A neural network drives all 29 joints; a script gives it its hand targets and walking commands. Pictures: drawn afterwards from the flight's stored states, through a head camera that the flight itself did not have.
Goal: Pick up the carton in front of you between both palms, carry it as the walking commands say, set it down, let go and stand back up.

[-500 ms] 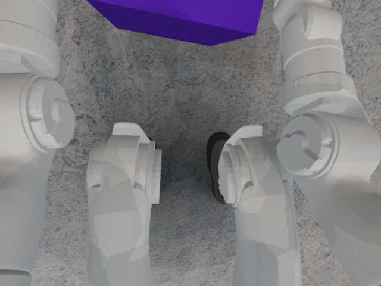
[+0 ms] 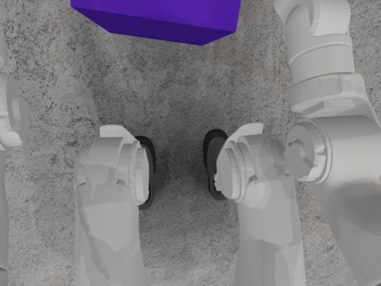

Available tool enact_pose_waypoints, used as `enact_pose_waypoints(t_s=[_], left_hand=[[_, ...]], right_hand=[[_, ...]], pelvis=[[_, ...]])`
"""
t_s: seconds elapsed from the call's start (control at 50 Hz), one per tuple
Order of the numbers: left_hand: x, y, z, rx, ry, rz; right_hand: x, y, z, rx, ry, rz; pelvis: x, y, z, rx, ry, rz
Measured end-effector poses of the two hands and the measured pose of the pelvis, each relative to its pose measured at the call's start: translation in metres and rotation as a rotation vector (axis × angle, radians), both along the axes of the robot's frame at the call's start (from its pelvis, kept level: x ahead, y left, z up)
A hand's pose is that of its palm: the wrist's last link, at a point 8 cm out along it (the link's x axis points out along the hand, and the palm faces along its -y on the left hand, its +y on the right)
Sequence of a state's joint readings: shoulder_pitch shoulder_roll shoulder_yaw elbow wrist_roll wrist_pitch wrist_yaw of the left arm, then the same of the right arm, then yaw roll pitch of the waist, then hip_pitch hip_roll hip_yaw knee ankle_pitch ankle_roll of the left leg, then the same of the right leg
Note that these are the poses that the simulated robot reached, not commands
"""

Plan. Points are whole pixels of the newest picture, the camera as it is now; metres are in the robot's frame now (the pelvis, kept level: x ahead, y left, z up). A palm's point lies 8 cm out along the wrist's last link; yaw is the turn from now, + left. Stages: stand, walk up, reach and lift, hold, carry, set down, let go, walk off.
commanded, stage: set down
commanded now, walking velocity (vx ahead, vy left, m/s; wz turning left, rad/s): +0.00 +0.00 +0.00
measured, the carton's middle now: out of the picture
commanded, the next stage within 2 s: let go in 0.86 s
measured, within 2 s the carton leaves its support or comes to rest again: neither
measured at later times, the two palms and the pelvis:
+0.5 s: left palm out of the picture +0.60 +0.27 +0.03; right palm out of the picture +0.57 -0.12 +0.03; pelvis +0.01 +0.01 +0.13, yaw +1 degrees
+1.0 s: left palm out of the picture +0.58 +0.27 +0.17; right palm out of the picture +0.55 -0.12 +0.16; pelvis +0.04 +0.01 +0.27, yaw +4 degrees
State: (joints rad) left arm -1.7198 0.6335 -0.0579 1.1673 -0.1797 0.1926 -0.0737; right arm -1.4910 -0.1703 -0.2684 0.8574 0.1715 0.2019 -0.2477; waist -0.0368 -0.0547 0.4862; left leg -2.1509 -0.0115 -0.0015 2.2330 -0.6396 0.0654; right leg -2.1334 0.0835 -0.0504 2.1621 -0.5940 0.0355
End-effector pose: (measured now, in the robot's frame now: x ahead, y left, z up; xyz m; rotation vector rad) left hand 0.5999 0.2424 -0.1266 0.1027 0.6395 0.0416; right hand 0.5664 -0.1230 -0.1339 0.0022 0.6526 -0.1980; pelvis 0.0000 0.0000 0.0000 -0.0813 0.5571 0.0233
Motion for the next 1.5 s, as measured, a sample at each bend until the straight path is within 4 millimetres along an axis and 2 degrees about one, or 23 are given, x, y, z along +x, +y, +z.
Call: enact_pose_waypoints(t_s=[0.12,0.22,0.46,0.8,0.96,1.04,1.14,1.26,1.5], left_hand=[[-0.006,0.007,0.049,0.002,0.032,0.016],[-0.008,0.014,0.084,0.001,0.035,0.014],[-0.005,0.022,0.144,0.009,0.021,0.003],[-0.003,0.026,0.256,0.001,0.028,0.002],[-0.010,0.029,0.289,0.017,0.039,0.011],[-0.026,0.032,0.299,0.055,0.054,0.039],[-0.065,0.033,0.311,0.088,0.073,0.103],[-0.117,0.028,0.334,0.084,0.085,0.132],[-0.194,0.006,0.385,0.074,0.102,0.093]], right_hand=[[-0.002,0.004,0.050,-0.007,0.010,-0.007],[-0.001,0.003,0.085,-0.017,0.013,-0.013],[0.002,0.001,0.148,-0.028,-0.002,-0.023],[-0.003,-0.003,0.256,-0.026,-0.003,-0.019],[-0.008,-0.002,0.289,-0.042,0.012,0.007],[-0.018,-0.001,0.298,-0.071,0.030,0.063],[-0.046,-0.007,0.312,-0.116,0.070,0.175],[-0.084,-0.032,0.342,-0.139,0.109,0.246],[-0.166,-0.079,0.402,-0.111,0.131,0.241]], pelvis=[[-0.001,0.000,0.036,0.001,0.052,0.003],[0.000,0.000,0.064,-0.004,0.107,0.009],[0.005,0.005,0.123,-0.018,0.191,0.024],[0.022,0.009,0.225,-0.001,0.223,0.040],[0.034,0.009,0.265,0.007,0.214,0.050],[0.042,0.008,0.282,0.014,0.206,0.056],[0.056,0.007,0.303,0.029,0.182,0.065],[0.070,0.001,0.325,0.047,0.114,0.069],[0.094,-0.010,0.359,0.074,-0.099,0.061]])
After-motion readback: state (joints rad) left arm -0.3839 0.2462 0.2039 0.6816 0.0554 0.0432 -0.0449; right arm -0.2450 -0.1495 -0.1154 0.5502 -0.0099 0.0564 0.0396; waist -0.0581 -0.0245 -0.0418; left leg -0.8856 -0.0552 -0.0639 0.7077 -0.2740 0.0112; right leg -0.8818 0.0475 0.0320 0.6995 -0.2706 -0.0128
